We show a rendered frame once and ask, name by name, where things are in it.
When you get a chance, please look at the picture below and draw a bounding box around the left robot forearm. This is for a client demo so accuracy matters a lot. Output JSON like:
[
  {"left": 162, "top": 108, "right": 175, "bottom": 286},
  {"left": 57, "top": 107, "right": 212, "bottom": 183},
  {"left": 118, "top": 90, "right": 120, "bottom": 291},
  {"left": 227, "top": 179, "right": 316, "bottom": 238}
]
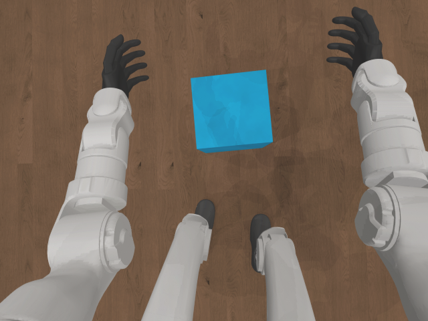
[{"left": 47, "top": 88, "right": 134, "bottom": 266}]

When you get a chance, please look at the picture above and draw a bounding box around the right robot forearm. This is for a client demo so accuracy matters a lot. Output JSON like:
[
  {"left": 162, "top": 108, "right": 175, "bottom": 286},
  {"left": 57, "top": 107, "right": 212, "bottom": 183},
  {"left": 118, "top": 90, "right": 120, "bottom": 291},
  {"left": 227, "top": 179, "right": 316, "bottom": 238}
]
[{"left": 350, "top": 59, "right": 428, "bottom": 189}]

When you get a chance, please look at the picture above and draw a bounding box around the robot left thigh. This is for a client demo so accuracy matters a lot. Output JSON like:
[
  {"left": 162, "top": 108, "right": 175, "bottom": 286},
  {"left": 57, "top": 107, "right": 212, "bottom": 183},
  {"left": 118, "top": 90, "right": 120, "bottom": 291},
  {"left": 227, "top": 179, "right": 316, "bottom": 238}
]
[{"left": 141, "top": 220, "right": 212, "bottom": 321}]

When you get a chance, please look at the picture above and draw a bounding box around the left robot hand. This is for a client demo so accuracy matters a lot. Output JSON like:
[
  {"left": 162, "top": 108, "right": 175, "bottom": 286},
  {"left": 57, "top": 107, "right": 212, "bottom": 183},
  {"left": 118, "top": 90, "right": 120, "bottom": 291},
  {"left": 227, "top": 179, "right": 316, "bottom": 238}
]
[{"left": 102, "top": 34, "right": 149, "bottom": 98}]

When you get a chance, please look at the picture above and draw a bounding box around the right robot upper arm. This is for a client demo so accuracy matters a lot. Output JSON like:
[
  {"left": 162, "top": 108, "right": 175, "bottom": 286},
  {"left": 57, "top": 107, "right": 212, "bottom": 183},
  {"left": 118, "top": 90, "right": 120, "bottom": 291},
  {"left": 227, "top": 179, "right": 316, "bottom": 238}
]
[{"left": 354, "top": 184, "right": 428, "bottom": 321}]

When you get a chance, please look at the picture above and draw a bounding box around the carton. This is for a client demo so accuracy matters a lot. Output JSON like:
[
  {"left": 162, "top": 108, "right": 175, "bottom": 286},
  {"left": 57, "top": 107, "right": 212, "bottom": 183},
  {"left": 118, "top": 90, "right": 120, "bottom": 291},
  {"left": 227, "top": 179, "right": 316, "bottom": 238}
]
[{"left": 191, "top": 70, "right": 273, "bottom": 153}]

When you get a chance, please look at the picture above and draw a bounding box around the robot right shin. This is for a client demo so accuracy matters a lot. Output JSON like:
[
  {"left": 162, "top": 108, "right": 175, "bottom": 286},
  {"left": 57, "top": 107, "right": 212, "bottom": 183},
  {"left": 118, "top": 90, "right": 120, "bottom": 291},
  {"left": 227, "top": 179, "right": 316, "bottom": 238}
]
[{"left": 255, "top": 227, "right": 296, "bottom": 257}]

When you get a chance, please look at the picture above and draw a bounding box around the right robot hand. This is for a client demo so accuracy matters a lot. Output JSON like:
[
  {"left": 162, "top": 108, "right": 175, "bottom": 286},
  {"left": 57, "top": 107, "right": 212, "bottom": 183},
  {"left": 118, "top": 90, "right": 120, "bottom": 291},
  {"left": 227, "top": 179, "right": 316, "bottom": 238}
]
[{"left": 326, "top": 7, "right": 383, "bottom": 78}]

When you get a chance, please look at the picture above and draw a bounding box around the left robot upper arm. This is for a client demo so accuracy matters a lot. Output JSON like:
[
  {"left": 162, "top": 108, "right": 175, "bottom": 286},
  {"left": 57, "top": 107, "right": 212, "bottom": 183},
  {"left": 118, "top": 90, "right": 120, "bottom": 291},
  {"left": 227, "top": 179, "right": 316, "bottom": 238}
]
[{"left": 0, "top": 210, "right": 135, "bottom": 321}]

